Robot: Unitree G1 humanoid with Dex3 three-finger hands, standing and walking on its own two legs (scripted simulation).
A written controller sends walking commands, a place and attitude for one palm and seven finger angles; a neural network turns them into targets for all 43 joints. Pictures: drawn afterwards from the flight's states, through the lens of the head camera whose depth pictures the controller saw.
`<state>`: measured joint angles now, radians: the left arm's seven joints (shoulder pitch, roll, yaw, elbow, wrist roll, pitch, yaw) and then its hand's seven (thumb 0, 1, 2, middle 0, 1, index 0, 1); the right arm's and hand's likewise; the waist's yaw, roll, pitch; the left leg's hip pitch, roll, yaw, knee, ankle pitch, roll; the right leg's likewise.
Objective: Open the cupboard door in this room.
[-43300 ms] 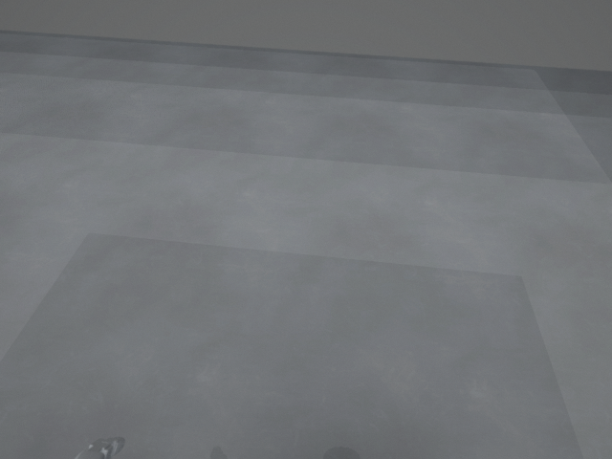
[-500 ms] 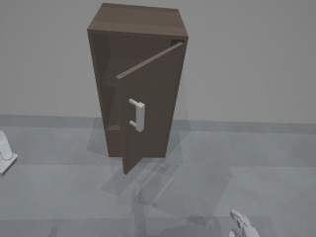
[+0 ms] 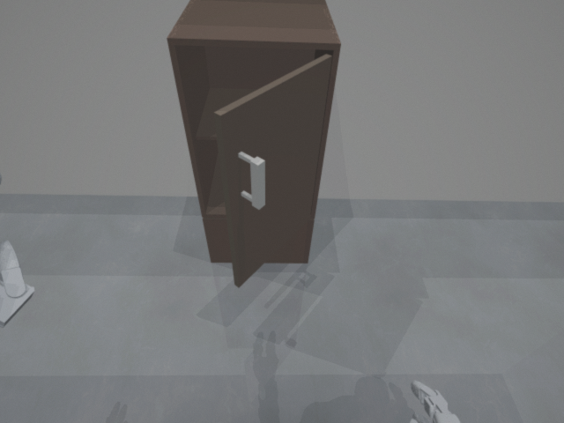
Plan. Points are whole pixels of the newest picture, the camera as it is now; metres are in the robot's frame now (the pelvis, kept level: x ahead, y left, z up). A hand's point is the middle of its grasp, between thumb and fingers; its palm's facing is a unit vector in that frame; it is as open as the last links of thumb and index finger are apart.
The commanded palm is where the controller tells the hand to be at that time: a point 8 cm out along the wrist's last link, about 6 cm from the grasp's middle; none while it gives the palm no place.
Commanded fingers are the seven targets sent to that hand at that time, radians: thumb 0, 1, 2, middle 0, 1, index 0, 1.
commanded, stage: stop stepping back and stand still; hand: left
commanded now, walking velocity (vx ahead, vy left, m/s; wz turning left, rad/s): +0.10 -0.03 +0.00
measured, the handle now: (251, 180) +0.61 +0.08 -0.02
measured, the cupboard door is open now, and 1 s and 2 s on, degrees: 51 51 51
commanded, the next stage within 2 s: let the arm hang, fingers relaxed in 1.18 s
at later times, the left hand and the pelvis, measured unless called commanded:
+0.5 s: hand (54, 272) +0.23 +0.24 +0.18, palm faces +0.43 -0.76 -0.48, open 7.4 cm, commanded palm +0.18 +0.28 +0.19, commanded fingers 0.00 0.90 0.90 -0.20 -0.30 -0.20 -0.30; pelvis +0.03 -0.01 +0.01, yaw +0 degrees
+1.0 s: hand (33, 270) +0.25 +0.28 +0.16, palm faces +0.37 -0.79 -0.49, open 7.4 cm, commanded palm +0.18 +0.32 +0.19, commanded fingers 0.00 0.90 0.90 -0.20 -0.30 -0.20 -0.30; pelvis +0.04 +0.02 +0.01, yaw -1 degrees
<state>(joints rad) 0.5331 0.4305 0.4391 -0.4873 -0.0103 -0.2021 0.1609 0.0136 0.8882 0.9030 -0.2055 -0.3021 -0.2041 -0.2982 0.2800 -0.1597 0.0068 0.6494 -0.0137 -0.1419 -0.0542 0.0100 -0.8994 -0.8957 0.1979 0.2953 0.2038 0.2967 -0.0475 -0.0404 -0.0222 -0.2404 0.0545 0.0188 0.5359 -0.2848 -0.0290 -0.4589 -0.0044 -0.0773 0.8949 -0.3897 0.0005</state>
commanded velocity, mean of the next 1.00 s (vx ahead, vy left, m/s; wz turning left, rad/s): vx -0.01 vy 0.03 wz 0.00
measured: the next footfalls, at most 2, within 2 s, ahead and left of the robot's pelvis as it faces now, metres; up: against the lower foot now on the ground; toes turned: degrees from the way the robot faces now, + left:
left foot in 0.38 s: +0.10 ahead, +0.12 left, +0.00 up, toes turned +3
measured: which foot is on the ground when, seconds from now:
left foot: down 0.00-0.08, up 0.10-0.36, down 0.38-1.00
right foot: down 0.00-1.00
